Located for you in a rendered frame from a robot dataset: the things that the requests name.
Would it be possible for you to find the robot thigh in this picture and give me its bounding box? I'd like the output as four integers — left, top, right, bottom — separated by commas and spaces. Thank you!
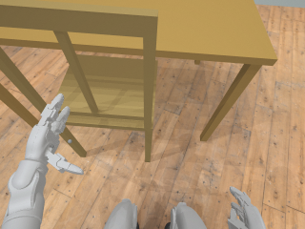
171, 205, 207, 229
103, 201, 137, 229

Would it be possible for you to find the robot right thigh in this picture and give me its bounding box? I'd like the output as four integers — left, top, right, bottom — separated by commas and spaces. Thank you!
171, 205, 207, 229

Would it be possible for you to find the robot left hand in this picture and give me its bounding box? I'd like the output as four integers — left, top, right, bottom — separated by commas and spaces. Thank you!
25, 94, 84, 176

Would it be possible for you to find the robot left thigh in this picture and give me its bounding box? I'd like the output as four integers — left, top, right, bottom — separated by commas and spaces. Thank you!
103, 201, 137, 229

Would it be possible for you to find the table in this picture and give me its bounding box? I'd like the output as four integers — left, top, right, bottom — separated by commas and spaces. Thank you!
0, 0, 278, 142

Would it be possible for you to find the robot right hand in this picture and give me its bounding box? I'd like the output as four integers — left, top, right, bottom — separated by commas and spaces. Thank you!
228, 186, 267, 229

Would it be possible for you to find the left robot forearm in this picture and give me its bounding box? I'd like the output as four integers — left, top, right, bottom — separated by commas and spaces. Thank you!
1, 159, 49, 229

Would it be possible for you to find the chair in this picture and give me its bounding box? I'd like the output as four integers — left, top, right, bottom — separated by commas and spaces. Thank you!
0, 0, 158, 162

